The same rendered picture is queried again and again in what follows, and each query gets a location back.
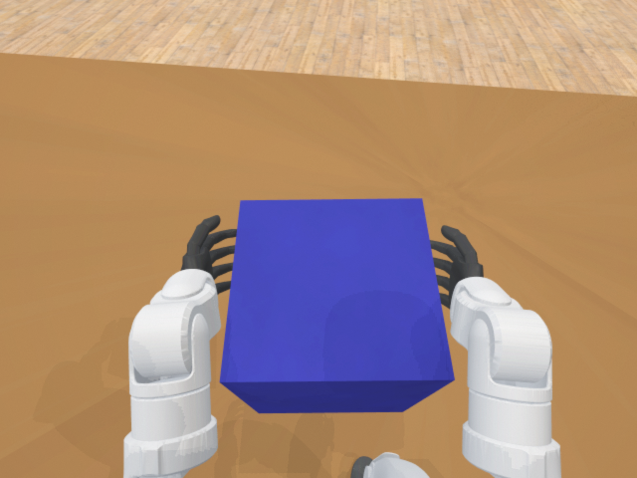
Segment robot right hand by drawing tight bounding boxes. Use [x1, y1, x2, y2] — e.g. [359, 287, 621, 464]
[430, 225, 484, 309]

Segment robot right thigh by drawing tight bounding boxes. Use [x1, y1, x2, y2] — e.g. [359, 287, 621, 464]
[363, 457, 430, 478]

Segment carton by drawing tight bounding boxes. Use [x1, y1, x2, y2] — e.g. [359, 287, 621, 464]
[220, 198, 455, 413]

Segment robot left hand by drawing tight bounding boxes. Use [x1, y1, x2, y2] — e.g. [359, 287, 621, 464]
[180, 215, 237, 295]

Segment right robot forearm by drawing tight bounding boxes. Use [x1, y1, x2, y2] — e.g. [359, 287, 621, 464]
[450, 277, 561, 478]

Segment left robot forearm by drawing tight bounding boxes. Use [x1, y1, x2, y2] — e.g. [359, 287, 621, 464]
[123, 269, 221, 478]

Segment robot right foot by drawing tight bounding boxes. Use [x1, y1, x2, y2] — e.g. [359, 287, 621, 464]
[350, 456, 372, 478]

